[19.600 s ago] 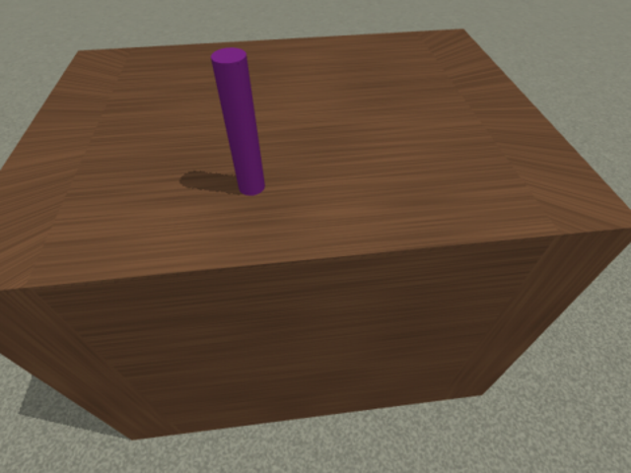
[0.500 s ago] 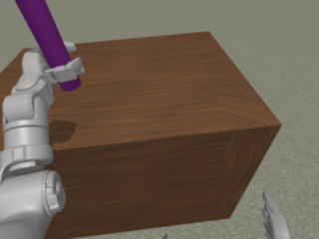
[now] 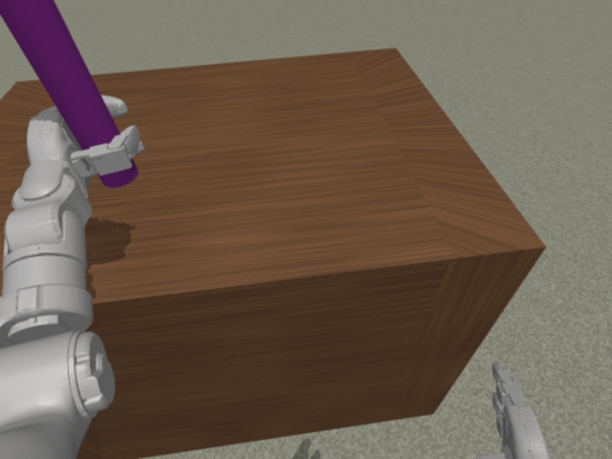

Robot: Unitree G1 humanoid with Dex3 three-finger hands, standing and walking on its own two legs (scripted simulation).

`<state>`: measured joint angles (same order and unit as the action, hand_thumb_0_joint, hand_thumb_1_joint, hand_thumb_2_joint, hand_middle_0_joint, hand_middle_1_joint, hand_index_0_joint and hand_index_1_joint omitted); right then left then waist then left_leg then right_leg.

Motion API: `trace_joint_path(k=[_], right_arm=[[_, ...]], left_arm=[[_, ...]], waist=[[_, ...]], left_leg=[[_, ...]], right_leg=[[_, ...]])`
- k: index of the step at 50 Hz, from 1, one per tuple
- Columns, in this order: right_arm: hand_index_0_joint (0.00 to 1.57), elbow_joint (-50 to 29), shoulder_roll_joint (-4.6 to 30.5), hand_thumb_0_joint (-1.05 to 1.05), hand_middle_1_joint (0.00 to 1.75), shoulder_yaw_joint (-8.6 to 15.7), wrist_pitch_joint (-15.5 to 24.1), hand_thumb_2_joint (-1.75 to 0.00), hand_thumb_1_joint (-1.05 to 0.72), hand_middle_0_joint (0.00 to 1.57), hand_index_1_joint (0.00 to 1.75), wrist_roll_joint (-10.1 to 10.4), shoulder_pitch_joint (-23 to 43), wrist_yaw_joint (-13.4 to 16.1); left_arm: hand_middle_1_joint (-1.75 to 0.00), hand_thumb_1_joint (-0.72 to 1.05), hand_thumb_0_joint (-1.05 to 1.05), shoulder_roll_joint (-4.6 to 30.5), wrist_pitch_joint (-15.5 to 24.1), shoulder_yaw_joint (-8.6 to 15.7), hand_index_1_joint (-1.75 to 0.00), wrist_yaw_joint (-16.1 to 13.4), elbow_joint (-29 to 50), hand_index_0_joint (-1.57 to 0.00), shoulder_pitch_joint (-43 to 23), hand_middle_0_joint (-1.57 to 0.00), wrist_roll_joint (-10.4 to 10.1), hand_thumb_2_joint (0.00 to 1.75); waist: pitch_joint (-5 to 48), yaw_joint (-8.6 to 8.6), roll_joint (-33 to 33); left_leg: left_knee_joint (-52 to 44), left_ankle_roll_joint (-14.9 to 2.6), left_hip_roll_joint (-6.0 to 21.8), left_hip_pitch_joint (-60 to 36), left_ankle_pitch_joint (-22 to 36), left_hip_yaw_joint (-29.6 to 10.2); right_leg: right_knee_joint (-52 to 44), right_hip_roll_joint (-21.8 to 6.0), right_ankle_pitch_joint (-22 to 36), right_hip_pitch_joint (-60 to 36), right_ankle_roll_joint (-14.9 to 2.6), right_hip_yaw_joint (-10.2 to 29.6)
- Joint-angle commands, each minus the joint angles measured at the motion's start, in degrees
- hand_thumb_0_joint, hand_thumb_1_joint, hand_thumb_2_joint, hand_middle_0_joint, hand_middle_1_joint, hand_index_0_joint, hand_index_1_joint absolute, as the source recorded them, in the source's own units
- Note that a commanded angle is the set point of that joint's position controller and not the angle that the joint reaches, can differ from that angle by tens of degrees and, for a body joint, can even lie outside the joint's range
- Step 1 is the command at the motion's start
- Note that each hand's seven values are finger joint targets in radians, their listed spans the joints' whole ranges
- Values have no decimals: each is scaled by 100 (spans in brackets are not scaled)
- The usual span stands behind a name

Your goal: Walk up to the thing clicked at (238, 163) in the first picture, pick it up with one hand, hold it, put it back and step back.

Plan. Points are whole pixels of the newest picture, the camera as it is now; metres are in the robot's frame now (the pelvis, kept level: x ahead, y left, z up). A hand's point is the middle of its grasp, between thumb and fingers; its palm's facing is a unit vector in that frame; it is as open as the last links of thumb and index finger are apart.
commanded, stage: crouch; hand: left
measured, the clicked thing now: (75, 94) +0.44 +0.24 +0.29
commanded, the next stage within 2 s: lower in 0.82 s
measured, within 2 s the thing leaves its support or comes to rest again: neither
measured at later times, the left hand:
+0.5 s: hand (115, 145) +0.47 +0.23 +0.21, palm faces +0.26 -0.97 +0.01, open 6.0 cm
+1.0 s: hand (121, 149) +0.49 +0.24 +0.19, palm faces +0.23 -0.97 +0.01, open 6.0 cm
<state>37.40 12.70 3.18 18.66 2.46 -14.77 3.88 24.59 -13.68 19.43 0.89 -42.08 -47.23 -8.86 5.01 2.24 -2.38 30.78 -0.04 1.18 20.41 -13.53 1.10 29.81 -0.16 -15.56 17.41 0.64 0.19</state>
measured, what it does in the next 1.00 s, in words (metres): stands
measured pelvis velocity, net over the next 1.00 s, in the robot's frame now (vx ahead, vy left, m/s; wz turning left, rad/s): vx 0.01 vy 0.00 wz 0.00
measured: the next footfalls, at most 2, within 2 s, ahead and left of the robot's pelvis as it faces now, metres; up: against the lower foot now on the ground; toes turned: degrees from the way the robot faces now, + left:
none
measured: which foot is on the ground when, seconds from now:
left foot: down 0.00-1.00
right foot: down 0.00-1.00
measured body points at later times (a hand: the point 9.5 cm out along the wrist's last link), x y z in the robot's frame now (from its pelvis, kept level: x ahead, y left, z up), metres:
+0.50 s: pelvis +0.01 +0.00 +0.00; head +0.02 +0.00 +0.45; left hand +0.45 +0.28 +0.21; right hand +0.16 -0.26 -0.08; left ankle +0.02 +0.12 -0.73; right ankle +0.00 -0.13 -0.73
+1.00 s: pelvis +0.01 +0.00 +0.00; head +0.04 +0.01 +0.45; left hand +0.47 +0.29 +0.19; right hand +0.15 -0.26 -0.08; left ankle +0.02 +0.12 -0.73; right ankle +0.00 -0.13 -0.73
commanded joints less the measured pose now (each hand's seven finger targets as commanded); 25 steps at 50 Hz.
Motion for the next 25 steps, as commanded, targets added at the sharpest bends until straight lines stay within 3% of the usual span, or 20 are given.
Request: trace_joint_path(k=[1, 6, 7, 10, 12, 14, 16, 17, 18, 21, 24, 25], right_arm=[[5, -979, 699, 0, 5, 194, 253, -5, 56, 5, 5, 18, 584, -5], [5, -863, 761, 0, 5, 273, 140, -5, 56, 5, 5, 11, 586, -28], [5, -730, 640, 0, 5, 177, 116, -5, 57, 5, 5, 16, 588, -51], [5, -901, 823, 0, 5, 282, 56, -5, 56, 5, 5, 1, 555, -25], [5, -628, 669, 0, 5, 198, -19, -5, 56, 5, 5, 12, 463, -49], [5, -845, 843, 0, 5, 309, -37, -5, 57, 5, 5, 11, 690, -39], [5, -677, 729, 0, 5, 218, -98, -5, 57, 5, 5, 7, 673, -74], [5, -534, 655, 0, 5, 232, -132, -5, 57, 5, 5, 9, 647, -87], [5, -748, 864, 0, 5, 350, -128, -5, 57, 5, 5, -1, 775, -61], [5, -645, 728, 0, 5, 236, -187, -5, 57, 5, 5, 6, 716, -82], [5, -745, 836, 0, 5, 278, -227, -5, 57, 5, 5, 4, 755, -66], [5, -567, 736, 0, 5, 210, -261, -5, 57, 5, 5, -5, 728, -77]], left_arm=[[-151, 53, 0, 1652, 648, 230, -151, -8, 1512, -145, -3246, -143, -12, 140], [-152, 55, 0, 1647, 754, 243, -152, 29, 1420, -146, -3127, -144, -11, 141], [-151, 56, 0, 1584, 791, 191, -151, 29, 1576, -144, -3191, -143, -20, 140], [-151, 56, 0, 1663, 817, 276, -151, 49, 1357, -144, -3106, -142, -10, 142], [-152, 55, 0, 1535, 837, 179, -151, 81, 1320, -144, -3039, -142, -19, 141], [-151, 58, 0, 1693, 898, 282, -151, 85, 1352, -144, -3166, -142, -26, 142], [-153, 59, 0, 1730, 900, 340, -153, 74, 984, -146, -2981, -144, 11, 143], [-153, 58, 0, 1630, 989, 145, -152, 94, 1453, -145, -3386, -143, 26, 143], [-153, 57, 0, 1718, 988, 263, -152, 72, 1054, -146, -3176, -144, 23, 142], [-154, 59, 0, 1726, 1076, 228, -153, 99, 972, -146, -3266, -144, 33, 144], [-155, 59, 0, 1794, 1170, 250, -154, 148, 701, -147, -3238, -145, 21, 145], [-154, 61, 0, 1820, 1210, 220, -154, 160, 766, -147, -3375, -145, 43, 144]], waist=[[1953, -11, -99], [1923, 8, -26], [1940, -45, -168], [2248, 106, 46], [1947, 81, -151], [2252, 86, -140], [1870, 75, -87], [2009, 75, -311], [1954, 152, -100], [1900, 157, -168], [2007, 255, -103], [1976, 185, -237]], left_leg=[[-195, -99, -85, -1346, 1551, 10], [-186, -109, -94, -1302, 1660, -4], [-196, -99, -113, -1303, 1641, 9], [-118, -131, -79, -1536, 1962, -25], [-105, -111, -77, -1530, 2084, -24], [-43, -119, -53, -1695, 2390, -53], [-133, -116, -47, -1448, 2101, -60], [-167, -103, -67, -1475, 2039, -31], [-160, -108, -57, -1506, 1914, -38], [-200, -106, -60, -1420, 1698, -50], [-141, -127, -59, -1433, 1742, -58], [-166, -109, -47, -1418, 1720, -65]], right_leg=[[-392, 81, 1648, -229, -72, -157], [-414, 74, 1789, -319, -52, -159], [-397, 58, 1785, -319, -59, -149], [-385, 76, 2047, -387, -28, -170], [-384, 88, 2092, -192, -46, -178], [-375, 88, 2253, -224, -49, -186], [-419, 106, 2036, -155, -73, -210], [-404, 86, 2060, -202, -80, -187], [-431, 94, 1930, -130, -71, -197], [-464, 94, 1762, -66, -76, -192], [-445, 88, 1826, -33, -64, -176], [-422, 98, 1777, 15, -86, -188]])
